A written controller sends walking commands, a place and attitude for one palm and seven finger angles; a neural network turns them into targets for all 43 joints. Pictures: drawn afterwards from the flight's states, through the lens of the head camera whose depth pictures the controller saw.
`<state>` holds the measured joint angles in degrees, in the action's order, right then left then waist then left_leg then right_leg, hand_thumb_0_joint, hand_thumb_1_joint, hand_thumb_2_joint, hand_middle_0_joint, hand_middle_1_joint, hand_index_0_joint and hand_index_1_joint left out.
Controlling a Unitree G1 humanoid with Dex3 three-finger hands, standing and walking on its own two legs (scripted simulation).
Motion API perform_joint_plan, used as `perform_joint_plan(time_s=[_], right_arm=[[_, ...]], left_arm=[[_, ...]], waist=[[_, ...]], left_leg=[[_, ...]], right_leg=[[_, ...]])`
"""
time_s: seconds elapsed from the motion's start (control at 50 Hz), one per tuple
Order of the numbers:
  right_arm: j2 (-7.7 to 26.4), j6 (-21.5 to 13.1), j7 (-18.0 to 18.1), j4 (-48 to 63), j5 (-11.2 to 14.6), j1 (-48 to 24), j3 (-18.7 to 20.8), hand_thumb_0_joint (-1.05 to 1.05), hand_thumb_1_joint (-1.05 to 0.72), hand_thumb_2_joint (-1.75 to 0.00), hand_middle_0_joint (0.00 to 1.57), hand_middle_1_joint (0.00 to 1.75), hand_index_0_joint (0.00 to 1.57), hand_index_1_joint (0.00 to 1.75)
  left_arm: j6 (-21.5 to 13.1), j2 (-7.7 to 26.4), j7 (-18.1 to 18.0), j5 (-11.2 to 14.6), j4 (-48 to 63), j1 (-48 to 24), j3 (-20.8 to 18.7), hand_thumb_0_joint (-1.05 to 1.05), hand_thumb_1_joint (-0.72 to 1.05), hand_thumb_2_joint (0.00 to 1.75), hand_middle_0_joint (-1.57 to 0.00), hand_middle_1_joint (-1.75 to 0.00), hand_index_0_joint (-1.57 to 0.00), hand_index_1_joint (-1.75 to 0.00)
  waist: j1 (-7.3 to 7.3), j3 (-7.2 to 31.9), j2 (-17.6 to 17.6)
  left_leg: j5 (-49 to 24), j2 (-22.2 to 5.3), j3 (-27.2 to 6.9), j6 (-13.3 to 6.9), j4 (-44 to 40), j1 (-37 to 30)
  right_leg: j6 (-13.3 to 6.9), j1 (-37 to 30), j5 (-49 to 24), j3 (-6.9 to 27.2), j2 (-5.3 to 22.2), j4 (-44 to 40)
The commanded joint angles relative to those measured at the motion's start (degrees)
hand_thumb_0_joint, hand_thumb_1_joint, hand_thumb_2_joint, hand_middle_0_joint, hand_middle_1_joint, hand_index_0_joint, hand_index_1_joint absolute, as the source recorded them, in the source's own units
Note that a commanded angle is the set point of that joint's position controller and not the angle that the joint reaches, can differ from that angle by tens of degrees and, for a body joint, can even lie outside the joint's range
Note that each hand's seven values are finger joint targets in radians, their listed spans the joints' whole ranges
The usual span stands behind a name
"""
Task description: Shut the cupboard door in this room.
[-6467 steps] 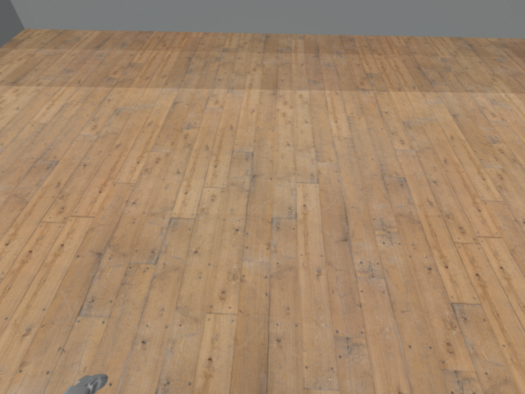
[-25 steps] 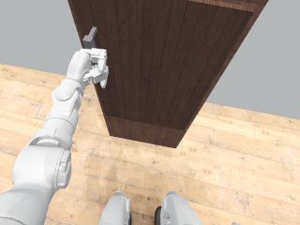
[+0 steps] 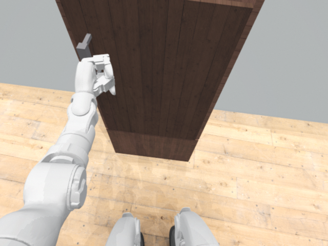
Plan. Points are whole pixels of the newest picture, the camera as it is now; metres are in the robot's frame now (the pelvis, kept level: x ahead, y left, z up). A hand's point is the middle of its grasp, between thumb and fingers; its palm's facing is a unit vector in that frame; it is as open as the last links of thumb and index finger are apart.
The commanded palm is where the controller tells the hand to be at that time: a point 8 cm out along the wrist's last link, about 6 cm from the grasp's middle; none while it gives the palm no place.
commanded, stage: pull the fist back off the door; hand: left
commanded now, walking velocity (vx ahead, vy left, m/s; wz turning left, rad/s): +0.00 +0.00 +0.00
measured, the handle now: (91, 62) +0.57 +0.15 +0.08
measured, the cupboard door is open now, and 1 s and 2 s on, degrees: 0 0 0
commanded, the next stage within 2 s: draw the hand back to the body in 0.50 s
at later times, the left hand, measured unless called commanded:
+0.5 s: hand (108, 104) +0.43 +0.10 +0.09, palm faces -0.07 -1.00 -0.02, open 3.1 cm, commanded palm +0.41 +0.15 +0.09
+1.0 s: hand (77, 111) +0.38 +0.15 +0.13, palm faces -0.06 -1.00 -0.02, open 3.1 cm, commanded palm +0.35 +0.20 +0.15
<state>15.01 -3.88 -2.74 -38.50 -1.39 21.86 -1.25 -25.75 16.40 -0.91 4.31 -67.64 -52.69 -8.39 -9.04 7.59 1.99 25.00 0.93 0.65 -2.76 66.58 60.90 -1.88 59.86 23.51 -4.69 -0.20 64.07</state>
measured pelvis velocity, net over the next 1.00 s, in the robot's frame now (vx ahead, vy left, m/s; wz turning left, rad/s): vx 0.07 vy -0.01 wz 0.00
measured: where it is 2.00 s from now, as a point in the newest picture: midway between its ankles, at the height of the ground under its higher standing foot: outside the picture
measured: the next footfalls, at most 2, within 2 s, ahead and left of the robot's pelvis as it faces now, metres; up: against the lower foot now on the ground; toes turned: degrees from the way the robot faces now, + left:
none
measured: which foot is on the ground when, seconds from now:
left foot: down 0.00-1.00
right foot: down 0.00-1.00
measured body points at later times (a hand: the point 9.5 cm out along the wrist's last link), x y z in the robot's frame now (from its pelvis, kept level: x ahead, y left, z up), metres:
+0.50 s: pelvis +0.06 -0.02 +0.03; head +0.13 -0.02 +0.48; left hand +0.43 +0.15 +0.09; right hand +0.18 -0.27 -0.08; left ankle +0.06 +0.09 -0.64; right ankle +0.07 -0.11 -0.64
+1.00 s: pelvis +0.07 -0.01 +0.06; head +0.09 -0.02 +0.51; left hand +0.37 +0.20 +0.14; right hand +0.20 -0.25 -0.04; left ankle +0.06 +0.09 -0.64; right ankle +0.07 -0.11 -0.64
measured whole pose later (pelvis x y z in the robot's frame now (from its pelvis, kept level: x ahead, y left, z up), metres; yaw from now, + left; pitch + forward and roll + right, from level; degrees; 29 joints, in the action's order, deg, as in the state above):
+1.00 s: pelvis +0.07 -0.01 +0.06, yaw +0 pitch +8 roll -1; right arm 14.2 0.7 1.1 -30.2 3.7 17.1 -1.9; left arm -13.4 13.0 9.8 13.8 -14.3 -2.2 -5.1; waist -0.7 6.0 2.6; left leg 25.1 0.8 1.0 -2.1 49.5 32.9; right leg -1.9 32.6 23.8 -3.3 -1.2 48.0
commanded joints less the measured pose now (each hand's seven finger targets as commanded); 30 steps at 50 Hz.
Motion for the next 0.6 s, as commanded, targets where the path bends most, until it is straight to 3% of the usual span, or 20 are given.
perform_joint_plan(time_s=[0.0, 0.04, 0.06, 0.08, 0.1, 0.14, 0.16, 0.22, 0.28, 0.36, 0.38, 0.44, 0.48, 0.5, 0.52, 0.58], right_arm=[[10.6, -0.8, 1.3, 6.2, 1.3, 4.0, 3.8, 0.0, -0.9, -0.9, 0.2, 0.3, 0.2, 0.3], [10.3, -0.4, 1.3, 6.9, 1.2, 4.0, 3.7, 0.0, -0.9, -0.9, 0.2, 0.3, 0.2, 0.3], [9.9, 0.1, 1.2, 7.2, 1.3, 3.9, 3.7, 0.0, -0.9, -0.9, 0.2, 0.3, 0.2, 0.3], [9.7, 0.4, 1.0, 7.6, 1.1, 3.8, 3.8, 0.0, -0.9, -0.9, 0.2, 0.3, 0.2, 0.3], [9.4, 0.8, 0.8, 8.2, 1.1, 3.8, 3.9, 0.0, -0.9, -0.9, 0.2, 0.3, 0.2, 0.3], [9.2, 1.4, 0.7, 9.6, 1.1, 3.5, 4.4, 0.0, -0.9, -0.9, 0.2, 0.3, 0.2, 0.3], [8.5, 1.6, 0.4, 10.0, 1.2, 3.1, 4.4, 0.0, -0.9, -0.9, 0.2, 0.3, 0.2, 0.3], [8.0, 2.2, 0.3, 11.0, 1.8, 2.6, 5.0, 0.0, -0.9, -0.9, 0.2, 0.3, 0.2, 0.3], [7.3, 2.2, 0.8, 11.3, 2.4, 1.6, 5.3, 0.0, -0.9, -0.9, 0.2, 0.3, 0.2, 0.3], [6.8, 1.8, 1.5, 11.6, 3.2, -0.4, 5.3, 0.0, -0.9, -0.9, 0.2, 0.3, 0.2, 0.3], [6.8, 1.9, 1.7, 11.3, 3.2, -0.8, 5.3, 0.0, -0.9, -0.9, 0.2, 0.3, 0.2, 0.3], [6.8, 1.9, 2.5, 10.7, 3.2, -2.0, 4.9, 0.0, -0.9, -0.9, 0.2, 0.3, 0.2, 0.3], [6.5, 1.9, 2.7, 10.6, 3.1, -3.3, 4.8, 0.0, -0.9, -0.9, 0.2, 0.3, 0.2, 0.3], [6.5, 2.0, 2.8, 10.6, 3.0, -3.7, 4.6, 0.0, -0.9, -0.9, 0.2, 0.3, 0.2, 0.3], [6.3, 2.1, 2.9, 10.6, 3.0, -4.3, 4.5, 0.0, -0.9, -0.9, 0.2, 0.3, 0.2, 0.3], [6.2, 2.1, 3.1, 10.6, 2.8, -5.4, 4.3, 0.0, -0.9, -0.9, 0.2, 0.3, 0.2, 0.3]], left_arm=[[-3.8, 5.2, 3.3, 3.3, 13.7, -22.6, -2.5, 0.0, 0.9, 0.9, -1.3, -1.5, -1.3, -1.5], [-4.2, 8.0, 2.8, 2.6, 13.4, -17.3, -5.6, 0.0, 0.9, 0.9, -1.3, -1.5, -1.3, -1.5], [-4.5, 7.6, 2.6, 2.2, 14.3, -15.5, -5.2, 0.0, 0.9, 0.9, -1.3, -1.5, -1.3, -1.5], [-5.0, 8.1, 2.3, 2.0, 15.6, -13.4, -6.3, 0.0, 0.9, 0.9, -1.3, -1.5, -1.3, -1.5], [-5.3, 8.7, 2.1, 1.8, 16.5, -10.1, -7.2, 0.0, 0.9, 0.9, -1.3, -1.5, -1.3, -1.5], [-6.4, 9.2, 1.9, 1.6, 22.0, -4.9, -8.1, 0.0, 0.9, 0.9, -1.3, -1.5, -1.3, -1.5], [-6.7, 6.5, 2.2, 1.8, 25.1, -3.6, -5.8, 0.0, 0.9, 0.9, -1.3, -1.5, -1.3, -1.5], [-6.6, 5.5, 3.2, 3.0, 32.9, 4.1, -5.2, 0.0, 0.9, 0.9, -1.3, -1.5, -1.3, -1.5], [-6.0, 1.5, 4.7, 4.0, 40.8, 7.8, -0.8, 0.0, 0.9, 0.9, -1.3, -1.5, -1.3, -1.5], [-4.5, -1.7, 6.2, 5.3, 47.6, 15.3, 3.3, 0.0, 0.9, 0.9, -1.3, -1.5, -1.3, -1.5], [-4.0, -2.4, 6.5, 5.5, 47.9, 16.3, 4.0, 0.0, 0.9, 0.9, -1.3, -1.5, -1.3, -1.5], [-2.7, -2.1, 6.8, 5.5, 47.7, 16.1, 4.7, 0.0, 0.9, 0.9, -1.3, -1.5, -1.3, -1.5], [-2.4, -2.7, 6.5, 5.2, 47.2, 15.6, 5.0, 0.0, 0.9, 0.9, -1.3, -1.5, -1.3, -1.5], [-2.2, -1.6, 6.3, 5.1, 46.3, 16.0, 3.7, 0.0, 0.9, 0.9, -1.3, -1.5, -1.3, -1.5], [-2.3, -1.6, 6.2, 4.8, 46.3, 14.6, 4.1, 0.0, 0.9, 0.9, -1.3, -1.5, -1.3, -1.5], [-2.6, -1.0, 5.8, 4.5, 46.0, 12.6, 3.5, 0.0, 0.9, 0.9, -1.3, -1.5, -1.3, -1.5]], waist=[[-0.46, 21.2, -2.0], [1.49, 20.0, -2.0], [1.43, 19.5, -3.1], [2.43, 19.8, -2.6], [3.44, 20.3, -3.8], [5.13, 24.2, -2.5], [4.88, 25.2, -1.5], [5.85, 26.2, -4.3], [4.87, 25.5, -3.2], [4.94, 22.5, -1.1], [4.42, 21.2, -2.7], [3.79, 17.1, -3.5], [3.83, 16.4, -3.1], [4.52, 16.8, -3.6], [4.14, 17.1, -3.9], [4.64, 18.7, -1.2]], left_leg=[[7.4, -0.7, -5.5, 1.3, -14.1, -16.5], [5.3, -0.3, -4.0, 1.0, -13.7, -14.2], [3.7, -0.5, -3.5, 0.9, -13.7, -13.8], [2.1, -0.4, -2.8, 0.9, -13.5, -13.6], [0.4, -0.3, -2.2, 0.9, -13.5, -13.3], [-5.9, -0.4, -1.4, 0.9, -13.2, -16.2], [-8.3, -0.4, -0.8, 1.0, -13.2, -17.5], [-12.8, -0.4, 0.3, 0.9, -13.3, -18.5], [-16.7, -0.4, 0.8, 0.6, -13.2, -21.4], [-19.1, -0.7, 0.2, 0.7, -14.0, -25.7], [-18.7, -0.8, 0.1, 0.6, -14.0, -25.7], [-16.6, -0.6, -0.5, 0.6, -13.8, -24.4], [-15.2, -0.5, -0.6, 0.8, -13.5, -24.1], [-15.1, -0.5, -0.8, 0.9, -13.3, -23.5], [-14.8, -0.4, -0.8, 0.8, -13.0, -23.3], [-15.7, -0.4, -1.2, 1.1, -12.3, -24.3]], right_leg=[[0.2, -12.0, 4.9, 4.4, -1.1, -13.0], [0.1, -14.5, 4.3, 5.0, -1.1, -13.2], [0.3, -15.4, 3.1, 5.2, -1.0, -13.4], [0.3, -16.7, 1.8, 5.3, -0.9, -13.3], [0.3, -19.0, 0.4, 5.7, -1.0, -13.6], [0.1, -22.6, -7.2, 5.7, -1.2, -12.4], [0.4, -23.9, -10.7, 5.8, -1.0, -12.2], [0.7, -29.2, -17.5, 6.4, -1.0, -13.0], [1.2, -30.7, -24.0, 6.7, -0.8, -13.4], [1.2, -29.3, -25.5, 5.8, -0.7, -14.0], [1.3, -28.9, -25.2, 5.6, -0.6, -14.4], [1.3, -27.2, -23.3, 5.8, -0.2, -14.8], [1.3, -25.9, -21.7, 5.8, 0.1, -14.5], [1.2, -26.4, -21.5, 5.8, 0.2, -14.2], [1.2, -26.3, -21.3, 6.0, 0.3, -14.0], [0.9, -25.5, -21.5, 5.7, 0.3, -12.8]])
